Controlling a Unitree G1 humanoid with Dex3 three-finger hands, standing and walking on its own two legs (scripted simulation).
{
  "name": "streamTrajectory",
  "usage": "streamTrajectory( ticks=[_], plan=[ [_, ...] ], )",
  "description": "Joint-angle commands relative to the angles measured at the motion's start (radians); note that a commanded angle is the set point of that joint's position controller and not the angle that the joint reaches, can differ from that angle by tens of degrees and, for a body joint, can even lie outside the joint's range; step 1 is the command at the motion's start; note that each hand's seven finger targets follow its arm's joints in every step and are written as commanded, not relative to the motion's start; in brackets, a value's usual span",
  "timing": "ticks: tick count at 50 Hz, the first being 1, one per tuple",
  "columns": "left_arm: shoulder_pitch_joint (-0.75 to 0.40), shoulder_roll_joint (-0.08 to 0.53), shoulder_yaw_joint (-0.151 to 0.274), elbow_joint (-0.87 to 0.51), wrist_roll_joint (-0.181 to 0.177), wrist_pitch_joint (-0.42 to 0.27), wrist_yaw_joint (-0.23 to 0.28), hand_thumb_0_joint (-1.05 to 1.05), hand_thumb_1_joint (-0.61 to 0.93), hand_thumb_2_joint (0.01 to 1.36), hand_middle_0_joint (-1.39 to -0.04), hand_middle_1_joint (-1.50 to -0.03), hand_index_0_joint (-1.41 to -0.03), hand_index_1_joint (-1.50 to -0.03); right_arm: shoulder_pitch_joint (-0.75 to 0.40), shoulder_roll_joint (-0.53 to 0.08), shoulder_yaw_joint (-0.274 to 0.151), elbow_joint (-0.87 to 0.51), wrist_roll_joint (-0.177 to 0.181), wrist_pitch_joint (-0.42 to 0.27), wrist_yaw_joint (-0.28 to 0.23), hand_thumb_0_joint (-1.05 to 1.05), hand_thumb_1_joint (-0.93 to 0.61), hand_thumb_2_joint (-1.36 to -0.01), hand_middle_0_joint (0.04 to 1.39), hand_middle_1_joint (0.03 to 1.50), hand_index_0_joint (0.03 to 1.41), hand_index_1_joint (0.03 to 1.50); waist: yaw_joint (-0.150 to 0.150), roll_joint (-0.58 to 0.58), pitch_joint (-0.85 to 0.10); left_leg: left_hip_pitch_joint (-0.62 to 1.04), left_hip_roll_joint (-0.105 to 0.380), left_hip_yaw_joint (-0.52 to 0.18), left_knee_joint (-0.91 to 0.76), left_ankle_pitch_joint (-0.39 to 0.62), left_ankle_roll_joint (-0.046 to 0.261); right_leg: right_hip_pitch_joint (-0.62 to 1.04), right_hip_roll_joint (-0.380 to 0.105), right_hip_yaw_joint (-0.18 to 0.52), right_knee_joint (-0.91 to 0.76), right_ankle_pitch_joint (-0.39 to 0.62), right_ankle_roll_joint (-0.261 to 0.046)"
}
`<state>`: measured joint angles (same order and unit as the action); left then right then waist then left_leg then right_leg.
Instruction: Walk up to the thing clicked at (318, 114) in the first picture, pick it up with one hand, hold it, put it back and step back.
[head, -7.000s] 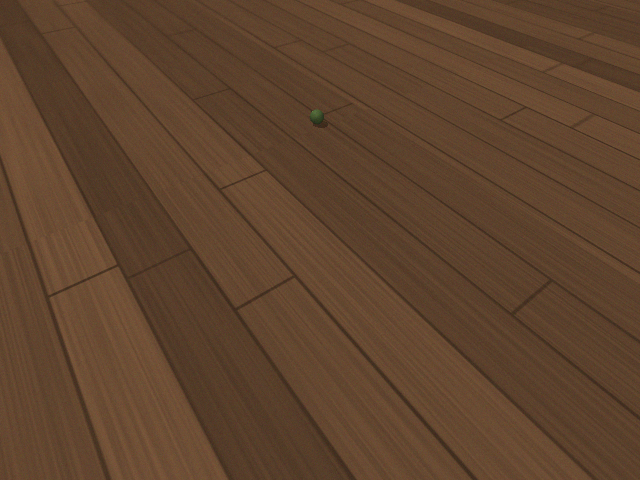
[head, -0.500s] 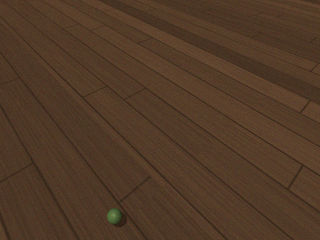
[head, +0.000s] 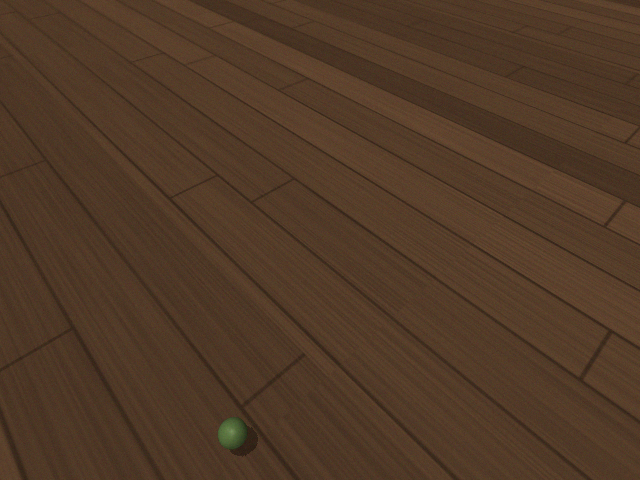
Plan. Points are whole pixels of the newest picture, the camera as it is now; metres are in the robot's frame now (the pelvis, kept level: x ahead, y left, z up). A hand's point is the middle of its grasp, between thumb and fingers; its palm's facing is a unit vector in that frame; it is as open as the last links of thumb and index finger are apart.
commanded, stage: walk up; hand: left
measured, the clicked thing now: (232, 433) +0.42 +0.26 -0.73
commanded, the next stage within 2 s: none
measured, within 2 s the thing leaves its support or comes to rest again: neither
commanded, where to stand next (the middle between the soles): +0.06 +0.01 m, yaw +1 degrees
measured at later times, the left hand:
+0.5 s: hand out of the picture +0.12 +0.22 -0.14, palm faces -0.01 -0.89 -0.46, open 7.4 cm
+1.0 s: hand out of the picture -0.01 +0.32 -0.17, palm faces +0.07 -0.92 -0.40, open 7.4 cm
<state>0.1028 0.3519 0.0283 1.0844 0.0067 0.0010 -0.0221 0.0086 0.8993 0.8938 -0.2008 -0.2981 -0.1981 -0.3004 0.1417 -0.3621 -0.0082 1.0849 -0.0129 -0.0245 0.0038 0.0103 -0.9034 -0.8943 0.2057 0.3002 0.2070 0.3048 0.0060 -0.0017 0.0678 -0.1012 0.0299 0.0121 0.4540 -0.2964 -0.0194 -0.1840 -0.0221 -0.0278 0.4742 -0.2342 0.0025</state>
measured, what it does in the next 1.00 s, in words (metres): steps on the spot: right foot, then left foot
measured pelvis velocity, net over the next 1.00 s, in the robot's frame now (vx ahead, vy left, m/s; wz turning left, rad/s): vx -0.03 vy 0.02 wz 0.09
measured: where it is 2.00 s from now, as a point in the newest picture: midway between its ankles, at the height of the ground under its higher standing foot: outside the picture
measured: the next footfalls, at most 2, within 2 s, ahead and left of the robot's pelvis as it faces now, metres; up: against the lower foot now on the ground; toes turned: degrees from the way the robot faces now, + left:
right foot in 0.30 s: +0.14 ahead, -0.17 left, +0.00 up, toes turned -3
left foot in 0.78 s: +0.00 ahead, +0.13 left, +0.00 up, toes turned +5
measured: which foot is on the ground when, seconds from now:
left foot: down 0.00-0.34, up 0.36-0.76, down 0.78-1.00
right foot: down 0.00-0.12, up 0.14-0.28, down 0.30-0.82, up 0.84-1.00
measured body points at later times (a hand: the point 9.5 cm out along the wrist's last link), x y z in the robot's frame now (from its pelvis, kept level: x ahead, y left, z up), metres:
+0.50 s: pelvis +0.02 -0.05 -0.01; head +0.08 -0.09 +0.43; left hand +0.12 +0.26 -0.11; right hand +0.08 -0.38 -0.16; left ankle -0.02 +0.13 -0.65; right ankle +0.10 -0.16 -0.74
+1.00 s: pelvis -0.03 +0.02 -0.01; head -0.01 +0.05 +0.44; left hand -0.01 +0.36 -0.14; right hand +0.04 -0.30 -0.11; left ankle -0.04 +0.13 -0.74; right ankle -0.01 -0.12 -0.67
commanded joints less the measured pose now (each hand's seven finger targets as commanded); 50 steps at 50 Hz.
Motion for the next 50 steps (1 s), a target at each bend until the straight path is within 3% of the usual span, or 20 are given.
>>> streamTrajectory(
  ticks=[1,3,5,8,11,14,15,16,17,18,19,22,28,34,38,39,41,42,45,50],
  plan=[
    [-0.066,0.219,0.038,-0.078,0.0,-0.024,0.014,0.0,0.9,0.9,-0.2,-0.3,-0.2,-0.3,-0.032,-0.22,-0.045,-0.061,-0.001,-0.023,-0.014,0.0,-0.9,-0.9,0.2,0.3,0.2,0.3,-0.005,-0.011,-0.072,-0.053,0.067,-0.075,-0.089,0.182,0.071,0.059,-0.082,0.109,-0.091,0.144,-0.053],
    [-0.059,0.215,0.036,-0.079,0.0,-0.024,0.014,0.0,0.9,0.9,-0.2,-0.3,-0.2,-0.3,-0.035,-0.225,-0.046,-0.061,0.0,-0.025,-0.015,0.0,-0.9,-0.9,0.2,0.3,0.2,0.3,-0.002,0.013,-0.089,-0.036,0.076,-0.082,-0.102,0.204,0.072,0.067,-0.081,0.099,-0.073,0.182,-0.053],
    [-0.1,0.236,0.065,-0.119,0.025,-0.007,-0.011,0.0,0.9,0.9,-0.2,-0.3,-0.2,-0.3,0.123,-0.323,-0.092,-0.044,-0.002,-0.041,-0.018,0.0,-0.9,-0.9,0.2,0.3,0.2,0.3,-0.06,0.082,-0.067,0.131,0.176,-0.243,-0.164,-0.128,0.171,-0.198,0.0,0.009,0.122,-0.235,-0.056],
    [-0.129,0.233,0.074,-0.173,0.033,0.0,-0.022,0.0,0.9,0.9,-0.2,-0.3,-0.2,-0.3,0.148,-0.369,-0.123,-0.08,-0.012,-0.054,-0.027,0.0,-0.9,-0.9,0.2,0.3,0.2,0.3,-0.07,0.113,0.081,0.145,0.369,-0.444,-0.261,-0.117,0.3,-0.473,-0.066,0.076,0.363,-0.279,-0.031],
    [-0.065,0.224,0.078,-0.176,0.018,-0.018,-0.037,0.0,0.9,0.9,-0.2,-0.3,-0.2,-0.3,0.082,-0.331,-0.115,-0.131,-0.019,-0.065,-0.026,0.0,-0.9,-0.9,0.2,0.3,0.2,0.3,-0.019,0.135,0.073,0.082,0.305,-0.282,-0.163,0.219,0.257,-0.34,-0.097,0.096,0.246,-0.238,-0.039],
    [0.065,0.167,0.064,-0.104,0.007,-0.04,-0.014,0.0,0.9,0.9,-0.2,-0.3,-0.2,-0.3,-0.029,-0.241,-0.079,-0.169,-0.006,-0.035,-0.014,0.0,-0.9,-0.9,0.2,0.3,0.2,0.3,0.045,0.162,-0.032,-0.081,0.116,-0.022,0.066,0.474,0.123,0.03,0.013,-0.055,-0.018,0.08,-0.028],
    [0.136,0.199,0.069,-0.074,0.002,-0.048,0.006,0.0,0.9,0.9,-0.2,-0.3,-0.2,-0.3,-0.036,-0.187,-0.064,-0.175,0.012,-0.014,-0.014,0.0,-0.9,-0.9,0.2,0.3,0.2,0.3,0.077,0.065,-0.074,-0.155,0.061,0.013,0.206,0.424,0.072,0.17,-0.016,-0.017,-0.064,0.301,-0.015],
    [0.187,0.309,0.097,-0.072,0.002,-0.05,0.031,0.0,0.9,0.9,-0.2,-0.3,-0.2,-0.3,-0.003,-0.133,-0.051,-0.191,0.024,0.006,-0.016,0.0,-0.9,-0.9,0.2,0.3,0.2,0.3,0.099,-0.169,-0.104,-0.267,-0.044,0.019,0.397,0.121,0.021,0.217,-0.19,0.208,-0.113,0.562,-0.039],
    [0.148,0.381,0.102,-0.104,-0.002,-0.048,0.055,0.0,0.9,0.9,-0.2,-0.3,-0.2,-0.3,0.041,-0.159,-0.062,-0.205,0.01,0.043,-0.019,0.0,-0.9,-0.9,0.2,0.3,0.2,0.3,0.051,-0.136,-0.103,-0.309,-0.097,-0.11,0.517,-0.306,0.021,0.128,-0.392,0.469,-0.172,0.634,-0.132],
    [0.087,0.388,0.099,-0.132,0.004,-0.042,0.069,0.0,0.9,0.9,-0.2,-0.3,-0.2,-0.3,0.097,-0.21,-0.085,-0.181,0.003,0.078,-0.023,0.0,-0.9,-0.9,0.2,0.3,0.2,0.3,0.024,-0.046,-0.085,-0.263,-0.051,-0.178,0.626,-0.346,0.03,0.033,-0.416,0.465,-0.154,0.504,-0.195],
    [0.042,0.373,0.098,-0.153,0.005,-0.043,0.077,0.0,0.9,0.9,-0.2,-0.3,-0.2,-0.3,0.119,-0.22,-0.095,-0.173,0.004,0.096,-0.02,0.0,-0.9,-0.9,0.2,0.3,0.2,0.3,-0.008,-0.05,-0.062,-0.264,-0.046,-0.19,0.726,-0.335,0.039,-0.014,-0.399,0.423,-0.127,0.507,-0.218],
    [0.016,0.321,0.093,-0.185,-0.008,-0.031,0.095,0.0,0.9,0.9,-0.2,-0.3,-0.2,-0.3,0.178,-0.239,-0.108,-0.175,-0.003,0.119,-0.004,0.0,-0.9,-0.9,0.2,0.3,0.2,0.3,-0.039,-0.037,-0.104,-0.303,-0.053,-0.249,0.824,-0.221,0.031,0.009,-0.287,0.204,-0.05,0.521,-0.145],
    [0.04,0.31,0.113,-0.238,0.007,-0.037,0.109,0.0,0.9,0.9,-0.2,-0.3,-0.2,-0.3,0.135,-0.256,-0.13,-0.238,-0.017,0.139,0.004,0.0,-0.9,-0.9,0.2,0.3,0.2,0.3,0.005,-0.134,-0.116,-0.402,-0.062,-0.235,0.891,-0.144,-0.014,0.007,-0.312,0.194,-0.057,0.268,-0.203],
    [0.011,0.335,0.127,-0.269,0.044,-0.027,0.085,0.0,0.9,0.9,-0.2,-0.3,-0.2,-0.3,0.132,-0.265,-0.125,-0.213,-0.011,0.112,0.025,0.0,-0.9,-0.9,0.2,0.3,0.2,0.3,0.033,-0.306,-0.098,-0.331,-0.027,-0.074,0.484,-0.235,-0.015,-0.04,-0.248,0.165,-0.084,-0.309,-0.195],
    [-0.051,0.352,0.121,-0.28,0.027,-0.001,0.073,0.0,0.9,0.9,-0.2,-0.3,-0.2,-0.3,0.262,-0.266,-0.135,-0.158,-0.024,0.095,0.038,0.0,-0.9,-0.9,0.2,0.3,0.2,0.3,-0.053,-0.209,-0.079,-0.021,-0.014,0.015,0.157,-0.111,0.047,-0.316,-0.255,0.134,0.019,-0.324,-0.138],
    [-0.008,0.3,0.106,-0.272,0.021,0.007,0.076,0.0,0.9,0.9,-0.2,-0.3,-0.2,-0.3,0.267,-0.276,-0.143,-0.149,-0.037,0.091,0.041,0.0,-0.9,-0.9,0.2,0.3,0.2,0.3,-0.052,-0.059,-0.052,0.027,-0.043,-0.003,0.106,-0.112,0.044,-0.407,-0.194,0.088,0.156,-0.394,-0.098],
    [-0.012,0.231,0.083,-0.277,-0.002,0.009,0.1,0.0,0.9,0.9,-0.2,-0.3,-0.2,-0.3,0.14,-0.431,-0.155,-0.246,-0.058,0.084,0.038,0.0,-0.9,-0.9,0.2,0.3,0.2,0.3,-0.077,0.373,0.078,-0.314,0.274,-0.631,-0.29,-0.57,0.188,-0.547,0.076,0.026,0.609,-0.431,-0.018],
    [-0.077,0.309,0.106,-0.263,0.009,0.002,0.111,0.0,0.9,0.9,-0.2,-0.3,-0.2,-0.3,0.067,-0.439,-0.155,-0.259,-0.045,0.081,0.035,0.0,-0.9,-0.9,0.2,0.3,0.2,0.3,-0.094,0.297,0.167,-0.523,0.334,-0.69,-0.347,-0.63,0.264,-0.423,0.047,0.141,0.717,-0.412,-0.031],
    [0.097,0.277,0.098,-0.183,-0.011,-0.005,0.079,0.0,0.9,0.9,-0.2,-0.3,-0.2,-0.3,-0.047,-0.282,-0.113,-0.286,-0.046,0.041,0.005,0.0,-0.9,-0.9,0.2,0.3,0.2,0.3,0.021,0.121,0.116,-0.322,0.15,-0.321,-0.162,-0.248,0.157,-0.416,0.056,0.211,0.729,-0.178,-0.029],
    [0.065,0.301,0.099,-0.228,0.03,-0.014,0.007,0.0,0.9,0.9,-0.2,-0.3,-0.2,-0.3,0.212,-0.342,-0.153,-0.233,-0.012,-0.04,-0.006,0.0,-0.9,-0.9,0.2,0.3,0.2,0.3,-0.092,0.103,-0.034,0.216,0.27,-0.485,-0.192,-0.414,0.205,-0.642,0.02,0.216,0.608,-0.132,0.009]
  ],
)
